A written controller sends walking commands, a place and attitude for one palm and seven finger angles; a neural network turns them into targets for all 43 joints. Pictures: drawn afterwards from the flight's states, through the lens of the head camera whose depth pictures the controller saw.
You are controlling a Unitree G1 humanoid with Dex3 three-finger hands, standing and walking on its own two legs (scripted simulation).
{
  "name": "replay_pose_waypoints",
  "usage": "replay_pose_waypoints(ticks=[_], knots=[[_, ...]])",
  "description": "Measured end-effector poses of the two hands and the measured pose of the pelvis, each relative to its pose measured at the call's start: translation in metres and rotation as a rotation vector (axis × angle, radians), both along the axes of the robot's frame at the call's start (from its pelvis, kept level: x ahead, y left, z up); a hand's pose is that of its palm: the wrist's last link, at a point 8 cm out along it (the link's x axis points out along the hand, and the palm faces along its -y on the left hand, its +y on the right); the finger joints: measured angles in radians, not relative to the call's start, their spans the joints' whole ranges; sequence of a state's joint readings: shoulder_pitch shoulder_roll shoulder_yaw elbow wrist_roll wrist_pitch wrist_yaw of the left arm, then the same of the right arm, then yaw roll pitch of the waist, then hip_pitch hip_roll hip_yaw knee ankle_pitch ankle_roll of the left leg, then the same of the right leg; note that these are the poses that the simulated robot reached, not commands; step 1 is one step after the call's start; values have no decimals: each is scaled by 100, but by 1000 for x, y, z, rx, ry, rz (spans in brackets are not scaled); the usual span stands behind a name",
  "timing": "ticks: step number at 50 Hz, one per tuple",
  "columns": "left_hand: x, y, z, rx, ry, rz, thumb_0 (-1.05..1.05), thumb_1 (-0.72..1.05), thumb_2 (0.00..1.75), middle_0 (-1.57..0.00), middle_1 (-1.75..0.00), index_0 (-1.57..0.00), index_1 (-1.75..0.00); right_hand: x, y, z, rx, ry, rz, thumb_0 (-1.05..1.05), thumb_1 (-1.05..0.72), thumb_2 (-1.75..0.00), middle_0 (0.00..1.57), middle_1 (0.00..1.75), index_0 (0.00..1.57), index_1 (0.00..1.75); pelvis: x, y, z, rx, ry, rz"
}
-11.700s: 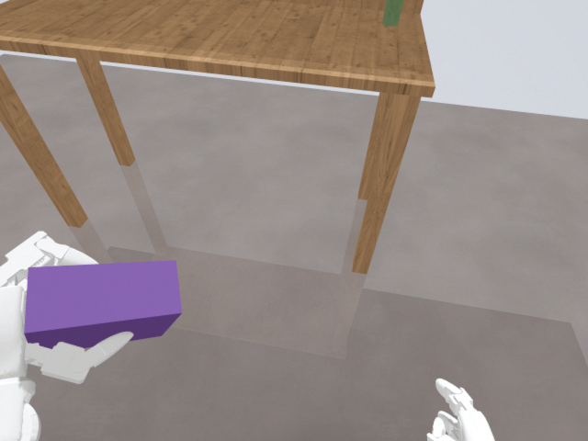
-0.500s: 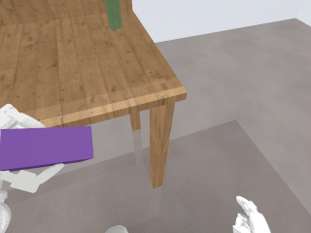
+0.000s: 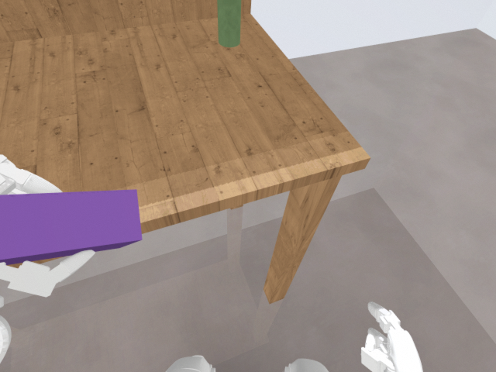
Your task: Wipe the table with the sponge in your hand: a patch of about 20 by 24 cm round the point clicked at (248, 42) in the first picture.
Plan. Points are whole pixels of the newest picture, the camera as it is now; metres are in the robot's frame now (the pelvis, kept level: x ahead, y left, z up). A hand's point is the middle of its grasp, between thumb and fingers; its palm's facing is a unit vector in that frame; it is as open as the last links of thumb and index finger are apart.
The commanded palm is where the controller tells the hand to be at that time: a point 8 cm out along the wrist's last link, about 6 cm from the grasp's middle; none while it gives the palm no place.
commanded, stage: shuffle to correct the standing spot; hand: left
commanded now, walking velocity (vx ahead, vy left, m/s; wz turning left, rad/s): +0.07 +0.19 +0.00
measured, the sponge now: (90, 225) +0.25 +0.21 +0.16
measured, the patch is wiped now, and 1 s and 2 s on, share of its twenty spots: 0.00 0.00 0.00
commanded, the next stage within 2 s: come to a stop and stand still in 0.38 s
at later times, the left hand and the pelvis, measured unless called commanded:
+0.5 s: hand out of the picture +0.21 +0.30 +0.19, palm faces +0.39 -0.82 -0.41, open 9.9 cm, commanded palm +0.16 +0.35 +0.20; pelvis -0.01 +0.07 +0.02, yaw +0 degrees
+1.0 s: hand out of the picture +0.22 +0.40 +0.23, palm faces +0.52 -0.75 -0.41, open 9.9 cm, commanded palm +0.13 +0.40 +0.20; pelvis -0.02 +0.12 +0.01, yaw +2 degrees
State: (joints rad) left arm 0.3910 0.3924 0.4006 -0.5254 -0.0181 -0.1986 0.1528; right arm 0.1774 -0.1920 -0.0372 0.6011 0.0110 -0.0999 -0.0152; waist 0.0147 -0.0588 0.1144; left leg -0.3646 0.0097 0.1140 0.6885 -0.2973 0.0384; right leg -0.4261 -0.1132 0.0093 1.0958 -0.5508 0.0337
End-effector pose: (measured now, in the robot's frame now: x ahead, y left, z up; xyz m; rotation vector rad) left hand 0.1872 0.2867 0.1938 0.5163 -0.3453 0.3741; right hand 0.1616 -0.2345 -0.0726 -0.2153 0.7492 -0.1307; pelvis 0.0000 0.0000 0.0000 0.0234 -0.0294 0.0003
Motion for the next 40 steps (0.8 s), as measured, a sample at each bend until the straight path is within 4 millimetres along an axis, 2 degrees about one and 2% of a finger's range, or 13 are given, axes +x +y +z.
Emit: replay_pose_waypoints(ticks=[5, 9, 14, 19, 23, 26, 29, 33, 37, 40], knots=[[-5, -3, 24, 13, -44, -69, -1, -48, 100, -75, -135, -78, -134, 1, 29, 12, 46, -60, 9, 1, -90, -90, 20, 30, 20, 30, -1, 14, 9, -11, 10, -15], [-10, 5, 36, 64, -21, -61, -1, -48, 100, -75, -135, -78, -134, -1, 43, 9, 77, -74, 23, 1, -90, -90, 20, 30, 20, 30, -1, 22, 11, -3, 22, -23], [-16, 27, 24, 41, 62, 33, -1, -48, 100, -75, -135, -78, -134, -10, 48, -6, 96, -11, 41, 1, -90, -90, 20, 30, 20, 30, -4, 32, 11, -8, 18, -15], [-20, 39, 6, -62, 109, 66, -1, -48, 100, -75, -135, -78, -134, -27, 47, -2, 51, 79, 35, 1, -90, -90, 20, 30, 20, 30, -5, 45, 22, 22, 11, -10], [-20, 47, 8, -59, 100, 22, -1, -48, 101, -75, -135, -78, -134, -33, 50, 5, -6, 95, 6, 1, -90, -90, 20, 30, 20, 30, -6, 62, 24, 43, 10, -4], [-18, 64, 15, -26, 67, -11, -1, -48, 101, -75, -135, -78, -134, -32, 59, 8, -40, 77, -22, 1, -90, -90, 20, 30, 20, 30, -6, 82, 21, 43, 9, -6], [-15, 88, 19, 31, 2, -36, -1, -48, 101, -75, -135, -78, -134, -25, 74, 3, -59, 24, -57, 1, -90, -90, 20, 30, 20, 30, -6, 105, 6, 7, 10, -7], [-10, 114, 17, 44, -8, 0, -1, -48, 101, -75, -135, -78, -134, -23, 109, 1, 9, 14, -56, 1, -90, -90, 20, 30, 19, 30, -10, 111, 6, 20, 2, -5], [-18, 109, 14, 7, 12, 11, -1, -48, 101, -75, -135, -78, -134, -20, 141, 0, 93, -8, 20, 1, -90, -90, 20, 30, 20, 30, -9, 110, 8, 14, 7, -10], [-24, 98, 15, -7, 35, -7, -1, -48, 101, -75, -135, -78, -134, -17, 154, -4, 130, -12, 68, 1, -90, -90, 20, 30, 20, 30, -10, 110, 10, -19, 0, -3]])
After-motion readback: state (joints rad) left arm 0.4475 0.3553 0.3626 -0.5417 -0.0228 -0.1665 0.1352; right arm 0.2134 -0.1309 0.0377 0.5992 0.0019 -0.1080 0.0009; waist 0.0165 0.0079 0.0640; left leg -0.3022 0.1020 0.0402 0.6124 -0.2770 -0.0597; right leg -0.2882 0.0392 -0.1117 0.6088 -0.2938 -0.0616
